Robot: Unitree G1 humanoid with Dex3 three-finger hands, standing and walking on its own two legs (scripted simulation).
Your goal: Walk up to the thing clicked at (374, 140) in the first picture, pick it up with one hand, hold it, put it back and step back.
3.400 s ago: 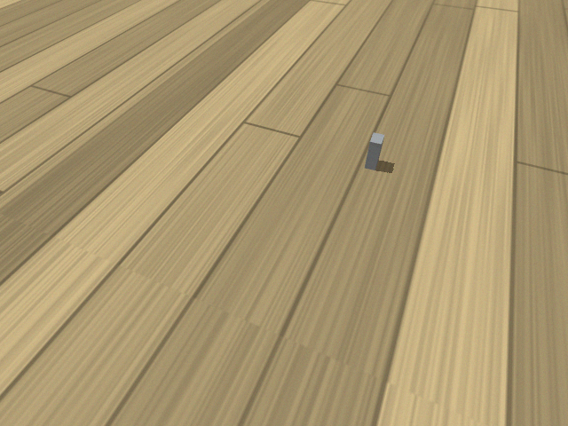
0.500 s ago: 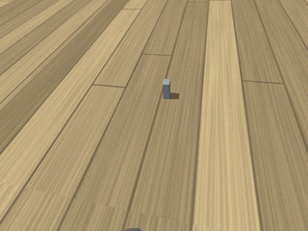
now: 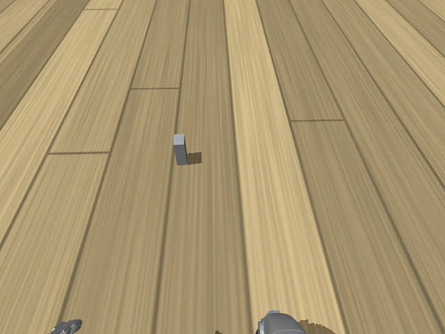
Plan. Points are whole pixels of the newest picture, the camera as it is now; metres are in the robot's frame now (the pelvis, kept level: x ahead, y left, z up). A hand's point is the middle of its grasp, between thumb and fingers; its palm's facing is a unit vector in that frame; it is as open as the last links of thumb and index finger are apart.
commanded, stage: walk up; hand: left
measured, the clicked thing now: (180, 150) +1.14 +0.22 -0.68
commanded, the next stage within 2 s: none
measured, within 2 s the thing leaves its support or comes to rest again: neither
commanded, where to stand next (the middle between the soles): +0.77 +0.00 m, yaw -2 degrees
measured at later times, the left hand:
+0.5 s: hand (103, 280) +0.27 +0.28 -0.15, palm faces -0.04 -0.93 -0.37, open 7.4 cm
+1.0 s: hand (138, 175) +0.53 +0.23 -0.12, palm faces -0.05 -0.90 -0.43, open 7.4 cm
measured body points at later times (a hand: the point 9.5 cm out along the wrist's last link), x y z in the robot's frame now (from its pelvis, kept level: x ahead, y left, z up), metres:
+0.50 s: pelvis +0.24 -0.01 -0.01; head +0.25 +0.00 +0.43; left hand +0.27 +0.32 -0.13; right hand +0.32 -0.33 -0.11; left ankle +0.36 +0.12 -0.74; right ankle +0.16 -0.14 -0.74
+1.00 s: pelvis +0.43 -0.04 -0.01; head +0.44 -0.07 +0.43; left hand +0.54 +0.28 -0.10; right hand +0.46 -0.36 -0.15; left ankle +0.38 +0.11 -0.68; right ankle +0.50 -0.15 -0.74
